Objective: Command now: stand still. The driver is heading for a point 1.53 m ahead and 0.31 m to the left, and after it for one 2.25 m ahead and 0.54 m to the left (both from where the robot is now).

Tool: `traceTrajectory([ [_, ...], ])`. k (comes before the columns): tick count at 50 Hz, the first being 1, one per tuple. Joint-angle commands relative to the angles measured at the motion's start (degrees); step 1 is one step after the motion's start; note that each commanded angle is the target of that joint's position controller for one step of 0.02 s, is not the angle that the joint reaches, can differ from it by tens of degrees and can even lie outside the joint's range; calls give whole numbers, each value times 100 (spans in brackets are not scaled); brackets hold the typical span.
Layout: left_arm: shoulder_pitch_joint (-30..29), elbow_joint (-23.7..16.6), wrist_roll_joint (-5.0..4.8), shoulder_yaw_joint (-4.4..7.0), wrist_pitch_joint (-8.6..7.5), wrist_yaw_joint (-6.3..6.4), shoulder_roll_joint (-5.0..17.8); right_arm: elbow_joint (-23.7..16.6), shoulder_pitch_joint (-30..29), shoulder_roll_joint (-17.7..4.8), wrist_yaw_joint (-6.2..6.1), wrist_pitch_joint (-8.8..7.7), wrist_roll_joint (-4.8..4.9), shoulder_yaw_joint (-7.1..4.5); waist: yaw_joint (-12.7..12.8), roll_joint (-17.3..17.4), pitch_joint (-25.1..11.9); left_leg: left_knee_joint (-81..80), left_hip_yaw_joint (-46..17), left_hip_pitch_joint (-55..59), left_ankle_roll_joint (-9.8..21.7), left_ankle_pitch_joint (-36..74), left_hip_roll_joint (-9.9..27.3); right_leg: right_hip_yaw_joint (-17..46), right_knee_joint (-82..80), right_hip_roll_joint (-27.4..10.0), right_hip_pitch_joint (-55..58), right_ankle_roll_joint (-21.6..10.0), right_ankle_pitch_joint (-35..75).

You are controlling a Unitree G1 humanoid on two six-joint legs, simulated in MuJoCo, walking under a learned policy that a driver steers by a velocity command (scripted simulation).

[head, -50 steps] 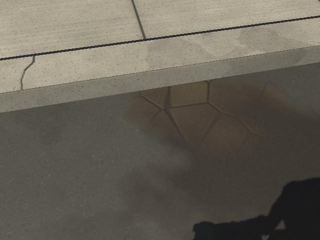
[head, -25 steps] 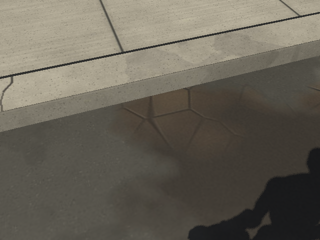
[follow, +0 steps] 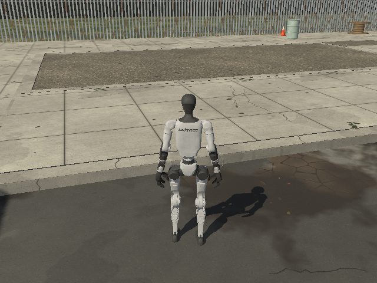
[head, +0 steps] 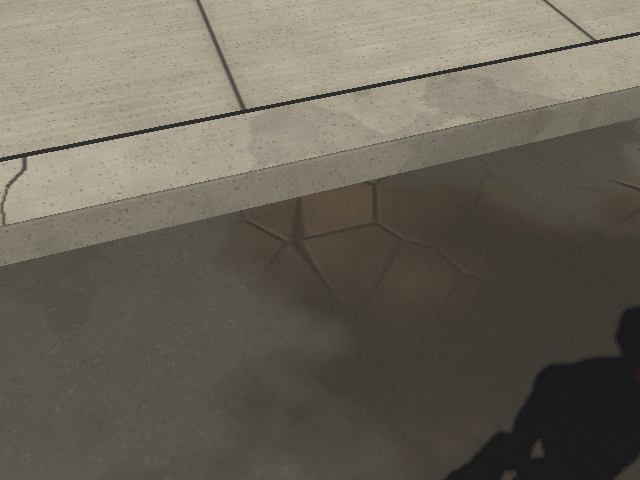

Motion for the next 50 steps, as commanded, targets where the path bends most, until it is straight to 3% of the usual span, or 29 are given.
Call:
traceTrajectory([
  [1,236,-57,1,69,-36,19,533,-51,210,-509,-25,-39,0,-62,8,-53,188,-287,-483,112,154,201,499,559,-481,-652,-525,-162,303],
  [23,658,98,6,42,-57,56,255,167,452,-257,-80,-61,6,-21,26,-26,213,-176,-464,69,184,431,506,466,-302,-634,-477,-146,643],
  [50,909,102,9,62,-74,80,86,221,637,-101,-108,-70,8,-39,30,-41,275,-117,-440,91,196,571,504,422,-230,-650,-436,-134,783],
])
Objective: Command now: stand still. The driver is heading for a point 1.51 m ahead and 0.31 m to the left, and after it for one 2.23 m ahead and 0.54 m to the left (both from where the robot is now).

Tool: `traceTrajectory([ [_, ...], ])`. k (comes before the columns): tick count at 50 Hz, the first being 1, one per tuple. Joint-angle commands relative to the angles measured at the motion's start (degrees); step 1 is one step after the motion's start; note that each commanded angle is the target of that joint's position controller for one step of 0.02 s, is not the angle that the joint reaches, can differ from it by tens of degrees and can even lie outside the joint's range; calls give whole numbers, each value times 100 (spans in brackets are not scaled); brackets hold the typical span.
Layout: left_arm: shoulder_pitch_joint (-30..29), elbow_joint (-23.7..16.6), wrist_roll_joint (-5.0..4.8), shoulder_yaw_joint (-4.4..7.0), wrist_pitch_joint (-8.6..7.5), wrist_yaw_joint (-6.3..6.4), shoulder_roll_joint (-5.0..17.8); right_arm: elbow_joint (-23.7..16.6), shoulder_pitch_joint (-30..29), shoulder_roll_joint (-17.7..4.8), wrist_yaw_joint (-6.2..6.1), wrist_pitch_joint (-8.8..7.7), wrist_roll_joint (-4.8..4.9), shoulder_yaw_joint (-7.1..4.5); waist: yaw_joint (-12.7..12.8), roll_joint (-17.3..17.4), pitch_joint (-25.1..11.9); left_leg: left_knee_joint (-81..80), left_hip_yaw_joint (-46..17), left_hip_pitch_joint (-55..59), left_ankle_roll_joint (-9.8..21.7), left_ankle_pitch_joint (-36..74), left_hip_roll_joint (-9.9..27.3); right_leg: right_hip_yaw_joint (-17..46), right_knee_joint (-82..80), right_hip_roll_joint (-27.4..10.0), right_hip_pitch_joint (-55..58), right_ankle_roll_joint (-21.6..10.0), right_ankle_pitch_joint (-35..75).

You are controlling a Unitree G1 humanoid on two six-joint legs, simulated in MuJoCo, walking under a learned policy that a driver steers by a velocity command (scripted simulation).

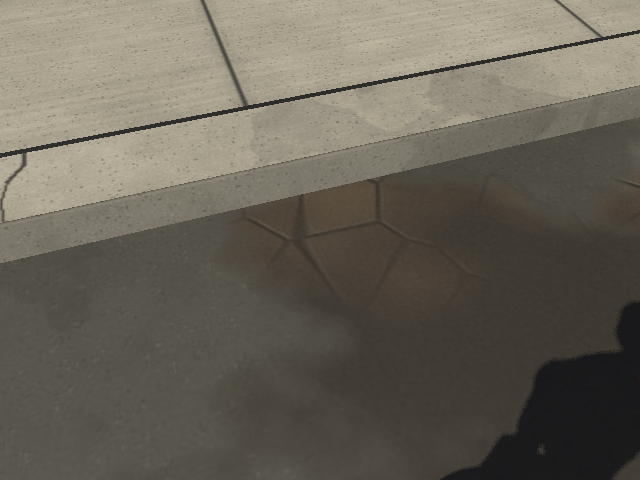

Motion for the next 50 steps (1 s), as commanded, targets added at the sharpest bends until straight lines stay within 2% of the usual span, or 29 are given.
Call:
traceTrajectory([
  [1,483,-19,0,60,-16,13,415,-29,417,-428,-14,-16,0,-61,0,-10,284,-302,-448,105,174,811,537,434,-395,-600,-435,-157,1017],
  [10,540,-27,1,65,-23,15,379,-24,462,-394,-16,-18,1,-66,0,-13,304,-296,-441,107,172,814,537,426,-392,-605,-434,-157,1021],
  [12,593,-21,23,77,-12,10,392,-30,462,-387,-8,-4,-17,-71,17,-39,259,-300,-382,76,202,-136,397,427,-504,-499,-470,-213,-29],
  [14,637,-79,33,175,34,-8,593,-131,407,-462,23,25,-41,-126,58,-239,458,103,-205,-321,341,-1581,112,609,-507,-445,-702,-444,-1771],
  [16,917,-107,31,243,52,-30,698,-333,184,-357,85,2,-96,-120,230,-505,890,697,-70,-1189,392,-2181,-76,1297,-822,-803,-732,-766,-3034],
  [17,1154,-63,28,289,37,-30,792,-464,36,-201,123,-54,-128,-87,325,-800,993,1226,189,-1554,361,-1858,-164,1876,-1144,-1191,-541,-983,-3367],
  [18,1224,-50,37,342,15,-31,880,-591,-100,-151,153,-126,-182,-72,352,-934,1127,1589,413,-1802,345,-1412,-57,2327,-1346,-1581,-452,-1187,-3330],
  [19,1192,-85,50,369,-17,-45,890,-709,-242,-226,177,-202,-184,-93,360,-851,1171,1790,398,-1890,351,-1236,94,2496,-1444,-1749,-503,-1296,-3053],
  [21,993,-177,77,415,-95,-79,962,-836,-144,-307,245,-340,-134,-137,177,-767,1100,1548,392,-1661,409,-1310,205,2286,-1280,-1738,-566,-1293,-2386],
  [22,800,-239,44,419,-128,-90,929,-799,115,-277,271,-398,-87,-151,-16,-716,1063,1047,478,-1084,441,-1134,157,1958,-1081,-1571,-832,-1176,-2045],
  [23,516,-336,2,412,-156,-101,861,-617,686,-230,273,-442,-23,-177,-313,-597,956,458,573,-18,459,-828,-28,1522,-754,-1261,-1390,-988,-1674],
  [24,243,-467,6,385,-212,-116,739,-372,1383,-330,248,-471,-3,-246,-603,-268,799,57,270,1145,471,-669,14,1042,-112,-897,-2072,-787,-1222],
  [25,-22,-691,-38,269,-301,-174,340,-239,2160,-901,191,-511,-63,-411,-939,1077,523,-1007,-1706,1993,756,-1872,1193,-35,1761,-93,-2922,-462,-831],
  [26,-3,-868,103,298,-350,-232,445,-32,2735,-1296,212,-436,-14,-530,-883,1690,410,-1527,-3433,2166,1142,-2177,2176,-491,3211,149,-3609,-364,-1514],
  [27,-84,-841,234,350,-344,-276,653,-186,2143,-931,207,-392,-49,-438,-503,678,780,-1443,-3189,1613,1141,-2160,2171,-249,3975,-251,-3722,-422,-1236],
  [28,-103,-831,200,310,-380,-326,454,-402,1607,-808,225,-418,-63,-393,-302,271,921,-1496,-2686,1183,1101,-1731,1993,-163,4149,-443,-3649,-423,-692],
  [29,-111,-817,140,295,-417,-372,367,-533,1260,-745,225,-456,-76,-362,-146,151,875,-1600,-2189,996,1036,-1226,1768,-166,4106,-576,-3487,-389,-269],
  [31,-136,-832,159,346,-373,-437,457,-529,1202,-542,201,-547,-56,-266,-22,256,695,-1633,-1388,1053,922,12,1410,-341,3936,-643,-3364,-282,125],
  [33,-242,-893,151,380,-299,-456,487,-375,1561,-493,180,-599,-33,-214,-4,406,520,-1419,-856,1343,865,1669,1264,-572,3891,-548,-3493,-224,270],
  [35,-673,-1076,132,368,-250,-459,433,-304,1770,-489,168,-615,-33,-168,-44,468,499,-1337,-517,1364,846,2636,1173,-764,3640,-471,-3617,-174,405],
  [39,-1847,-1555,63,259,-227,-474,292,-312,1774,-498,130,-631,-46,-94,-184,571,760,-1432,-142,932,801,3316,994,-1130,2091,-251,-3168,-176,877],
  [41,-2017,-1658,32,241,-220,-456,349,-289,1797,-623,105,-657,-48,-102,-170,679,731,-1376,-65,906,797,3911,1071,-1277,1489,-99,-2598,-307,968],
  [43,-1664,-1614,22,311,-232,-390,565,-292,1667,-769,86,-698,-44,-128,85,712,455,-838,37,1099,738,5292,1187,-1294,1262,105,-1876,-532,907],
  [45,-421,-1232,8,458,-300,-311,833,-326,1470,-914,68,-684,-49,-172,640,701,-217,587,102,1294,682,5953,1209,-1139,992,280,-696,-760,810],
  [46,382,-972,49,540,-338,-267,951,-356,1340,-954,89,-661,-14,-189,1020,602,-579,1677,207,875,649,5237,1073,-972,566,116,322,-873,954],
  [47,1163,-827,196,670,-357,-221,1395,-493,1414,-703,137,-650,3,-132,1190,30,-1126,3383,386,-124,634,3093,750,396,386,-1099,1463,-1122,-165],
  [48,1096,-885,269,726,-331,-280,1692,-548,2137,-44,210,-596,138,-64,633,-1081,-1604,5610,355,-2004,476,-1819,-348,3484,-330,-2689,2485,-2058,-457],
  [49,546,-919,26,693,-297,-339,1432,-642,1508,-650,208,-557,4,-206,590,-244,-1100,5800,-215,-2510,614,-1308,-35,3637,-926,-2386,1798,-1929,-1533],
  [50,-87,-1039,-26,587,-322,-353,1099,-881,920,-727,242,-573,-36,-248,367,-191,-229,5487,-160,-2669,640,-707,239,2754,-1157,-2234,891,-1714,-1518],
])
Velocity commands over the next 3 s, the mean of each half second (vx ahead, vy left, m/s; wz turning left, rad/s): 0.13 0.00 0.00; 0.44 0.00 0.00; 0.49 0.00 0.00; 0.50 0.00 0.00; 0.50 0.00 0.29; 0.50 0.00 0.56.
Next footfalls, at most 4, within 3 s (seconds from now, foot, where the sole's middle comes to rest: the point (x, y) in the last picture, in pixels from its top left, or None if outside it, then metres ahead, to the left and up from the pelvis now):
0.94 right None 0.43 -0.03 -0.78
1.48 left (278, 378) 0.75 0.13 -0.78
2.02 right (347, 275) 1.05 -0.04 -0.78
2.70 left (256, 136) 1.46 0.21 -0.64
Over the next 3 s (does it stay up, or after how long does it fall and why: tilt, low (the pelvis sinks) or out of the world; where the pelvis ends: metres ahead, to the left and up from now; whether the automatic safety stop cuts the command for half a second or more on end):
stays up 1.44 0.19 0.12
